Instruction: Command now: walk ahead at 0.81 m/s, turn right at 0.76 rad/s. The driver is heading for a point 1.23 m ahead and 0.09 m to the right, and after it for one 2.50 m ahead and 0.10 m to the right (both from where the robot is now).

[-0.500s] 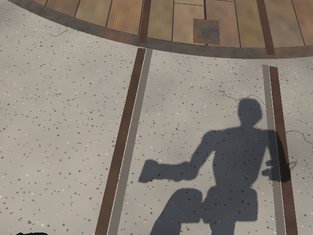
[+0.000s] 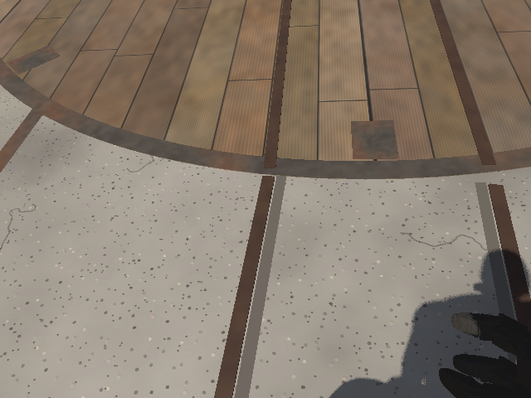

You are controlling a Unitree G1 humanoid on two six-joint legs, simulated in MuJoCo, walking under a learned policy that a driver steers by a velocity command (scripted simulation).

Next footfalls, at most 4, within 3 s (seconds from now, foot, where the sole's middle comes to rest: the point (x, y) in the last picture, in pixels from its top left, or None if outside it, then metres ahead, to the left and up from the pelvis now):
0.38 left None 0.40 0.08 -0.74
0.74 right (467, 393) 0.58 -0.30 -0.74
1.16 left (371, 246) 1.01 -0.07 -0.74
1.60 right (371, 148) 1.47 -0.07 -0.74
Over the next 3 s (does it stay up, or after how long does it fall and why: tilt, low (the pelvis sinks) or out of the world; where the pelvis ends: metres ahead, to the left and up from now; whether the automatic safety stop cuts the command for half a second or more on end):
stays up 1.44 0.05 0.02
